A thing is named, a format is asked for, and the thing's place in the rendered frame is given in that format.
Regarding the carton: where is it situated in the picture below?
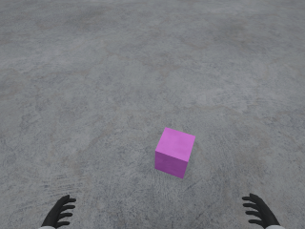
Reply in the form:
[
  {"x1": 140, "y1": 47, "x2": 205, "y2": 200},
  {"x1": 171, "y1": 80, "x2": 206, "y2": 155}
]
[{"x1": 154, "y1": 127, "x2": 195, "y2": 179}]

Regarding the right robot hand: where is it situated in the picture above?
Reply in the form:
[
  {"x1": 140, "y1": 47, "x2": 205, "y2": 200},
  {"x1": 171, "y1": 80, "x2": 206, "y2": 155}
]
[{"x1": 242, "y1": 193, "x2": 280, "y2": 229}]

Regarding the left robot hand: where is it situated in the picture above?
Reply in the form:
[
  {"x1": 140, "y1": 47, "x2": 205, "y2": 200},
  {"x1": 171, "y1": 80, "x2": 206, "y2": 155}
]
[{"x1": 41, "y1": 195, "x2": 76, "y2": 229}]

